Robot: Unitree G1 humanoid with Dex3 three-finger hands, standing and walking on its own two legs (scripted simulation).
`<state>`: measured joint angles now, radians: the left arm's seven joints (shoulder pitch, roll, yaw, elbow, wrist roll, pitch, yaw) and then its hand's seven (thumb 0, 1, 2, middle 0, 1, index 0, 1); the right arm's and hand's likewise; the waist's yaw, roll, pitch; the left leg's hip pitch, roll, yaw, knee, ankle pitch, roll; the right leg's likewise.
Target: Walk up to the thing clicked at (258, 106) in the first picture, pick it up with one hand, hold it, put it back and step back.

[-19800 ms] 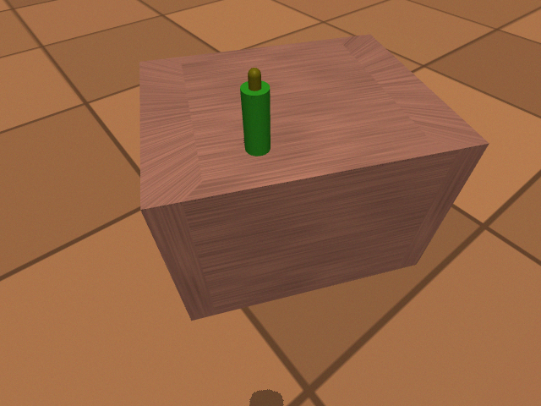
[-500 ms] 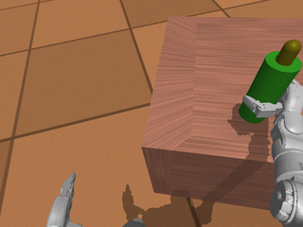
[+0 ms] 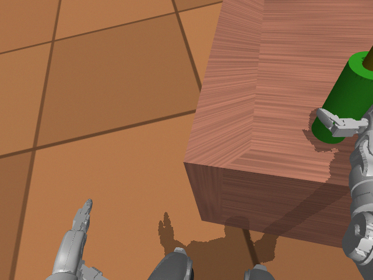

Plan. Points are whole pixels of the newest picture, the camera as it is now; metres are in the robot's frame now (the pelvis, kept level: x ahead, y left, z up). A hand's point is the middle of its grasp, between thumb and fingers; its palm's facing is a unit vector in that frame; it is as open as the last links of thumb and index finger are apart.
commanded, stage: lower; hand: right
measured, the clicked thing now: (352, 94) +0.50 -0.22 +0.09
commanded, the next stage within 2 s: loosen in 0.32 s
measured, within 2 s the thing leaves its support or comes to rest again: rests again in 0.22 s
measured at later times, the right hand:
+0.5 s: hand (339, 111) +0.50 -0.22 +0.03, palm faces +0.25 +0.97 +0.00, open 9.9 cm
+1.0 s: hand (341, 108) +0.50 -0.22 +0.04, palm faces +0.25 +0.97 +0.00, open 13.5 cm
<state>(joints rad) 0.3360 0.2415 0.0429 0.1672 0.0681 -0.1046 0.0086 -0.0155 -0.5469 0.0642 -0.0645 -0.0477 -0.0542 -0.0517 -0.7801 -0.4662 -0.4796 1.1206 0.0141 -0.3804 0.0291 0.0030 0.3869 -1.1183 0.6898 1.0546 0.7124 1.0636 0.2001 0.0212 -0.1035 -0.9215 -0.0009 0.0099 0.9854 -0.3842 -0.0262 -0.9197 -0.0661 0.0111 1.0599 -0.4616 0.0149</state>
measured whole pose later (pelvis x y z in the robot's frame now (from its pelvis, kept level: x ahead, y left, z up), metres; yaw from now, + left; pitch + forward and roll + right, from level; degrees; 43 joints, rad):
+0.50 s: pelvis +0.00 +0.00 -0.02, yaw +0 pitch +21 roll +3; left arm 0.36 0.25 0.05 0.06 0.08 -0.08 -0.01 -0.02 -0.54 0.06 -0.06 -0.05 -0.06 -0.05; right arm -0.80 -0.49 -0.50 1.15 0.00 -0.43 0.02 0.00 0.39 -1.11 0.70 1.04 0.72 1.05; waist 0.23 0.02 -0.12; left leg -1.01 0.00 0.02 1.06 -0.42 -0.03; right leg -1.02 -0.07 0.02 1.15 -0.50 0.01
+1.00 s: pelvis +0.00 +0.00 -0.02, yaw +0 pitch +21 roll +3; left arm 0.39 0.25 0.05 0.01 0.07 -0.04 -0.02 -0.01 -0.54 0.06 -0.07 -0.05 -0.06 -0.05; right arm -0.81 -0.49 -0.50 1.14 0.00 -0.42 0.04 -0.01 0.43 -0.30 0.61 0.47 0.62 0.47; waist 0.21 0.01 -0.13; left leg -1.02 0.00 0.02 1.08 -0.43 -0.02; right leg -1.02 -0.06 0.03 1.16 -0.50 0.02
